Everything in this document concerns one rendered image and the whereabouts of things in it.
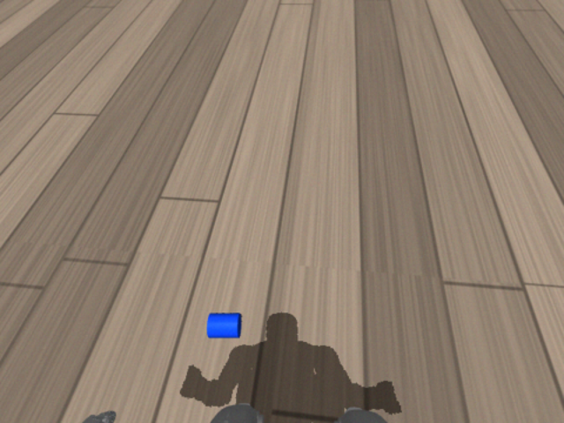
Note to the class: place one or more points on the can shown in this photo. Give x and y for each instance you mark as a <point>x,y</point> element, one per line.
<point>224,325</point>

